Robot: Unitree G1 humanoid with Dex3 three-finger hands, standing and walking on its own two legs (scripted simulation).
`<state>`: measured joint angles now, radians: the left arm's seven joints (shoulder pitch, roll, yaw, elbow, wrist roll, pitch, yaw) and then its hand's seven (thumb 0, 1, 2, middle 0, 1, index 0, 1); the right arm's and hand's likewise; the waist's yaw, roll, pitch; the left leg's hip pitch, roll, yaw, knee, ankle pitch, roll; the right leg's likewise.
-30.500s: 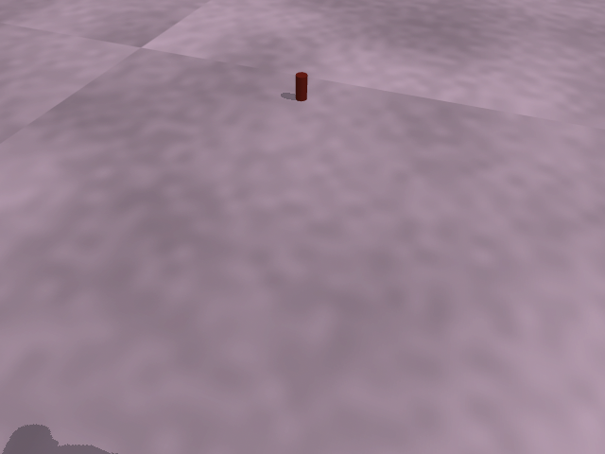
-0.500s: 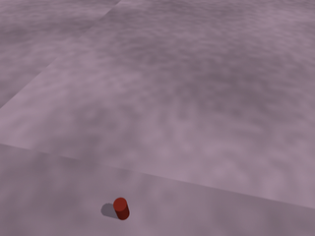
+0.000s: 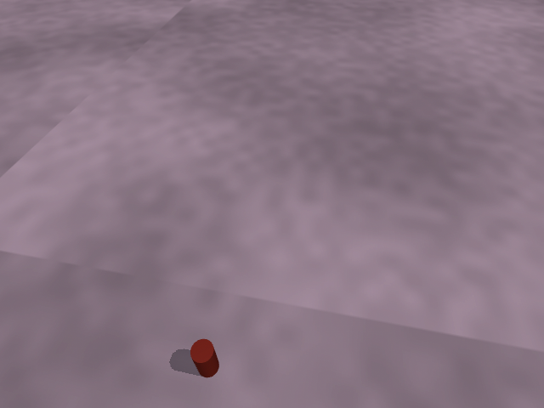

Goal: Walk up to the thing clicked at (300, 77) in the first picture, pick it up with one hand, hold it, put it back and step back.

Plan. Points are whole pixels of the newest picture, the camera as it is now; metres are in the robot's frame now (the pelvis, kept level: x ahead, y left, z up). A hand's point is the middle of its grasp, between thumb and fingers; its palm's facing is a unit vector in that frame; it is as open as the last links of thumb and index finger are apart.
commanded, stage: stand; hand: left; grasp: from the side
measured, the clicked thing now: (205, 358) +0.43 +0.21 -0.70
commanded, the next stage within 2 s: step back in 0.84 s
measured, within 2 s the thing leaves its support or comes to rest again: neither
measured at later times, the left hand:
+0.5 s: hand out of the picture +0.09 +0.24 -0.16, palm faces -0.01 -0.94 -0.34, open 7.4 cm
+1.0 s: hand out of the picture +0.08 +0.26 -0.16, palm faces -0.01 -0.93 -0.36, open 7.4 cm
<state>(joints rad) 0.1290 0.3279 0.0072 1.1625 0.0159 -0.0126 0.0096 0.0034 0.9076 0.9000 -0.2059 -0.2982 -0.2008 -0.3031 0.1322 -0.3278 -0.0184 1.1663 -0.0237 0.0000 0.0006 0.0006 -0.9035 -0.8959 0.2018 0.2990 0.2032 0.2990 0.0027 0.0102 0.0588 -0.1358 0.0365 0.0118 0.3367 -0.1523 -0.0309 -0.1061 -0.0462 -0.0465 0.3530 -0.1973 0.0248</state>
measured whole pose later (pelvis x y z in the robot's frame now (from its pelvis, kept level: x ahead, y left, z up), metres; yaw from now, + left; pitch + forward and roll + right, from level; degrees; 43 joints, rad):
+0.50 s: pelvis +0.01 -0.01 +0.00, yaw -1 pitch -3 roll +0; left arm 0.11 0.33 0.01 1.15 0.01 -0.02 0.01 0.00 0.91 0.90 -0.21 -0.30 -0.20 -0.30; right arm 0.10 -0.34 -0.01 1.16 -0.02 0.00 0.00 0.00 -0.90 -0.90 0.20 0.30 0.20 0.30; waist 0.00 0.01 0.05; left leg -0.11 0.05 0.02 0.31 -0.16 -0.04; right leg -0.08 -0.03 -0.04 0.33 -0.20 0.02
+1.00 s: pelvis -0.01 +0.00 -0.01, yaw -1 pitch -2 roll -1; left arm 0.09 0.36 0.05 1.04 0.00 0.02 0.01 0.00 0.91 0.90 -0.21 -0.30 -0.20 -0.30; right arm 0.08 -0.38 -0.05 1.06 0.00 0.03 0.01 0.00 -0.90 -0.90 0.20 0.30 0.20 0.30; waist 0.00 0.02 0.14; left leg -0.28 0.04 0.00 0.58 -0.24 0.01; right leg -0.21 -0.03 -0.03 0.48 -0.24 0.01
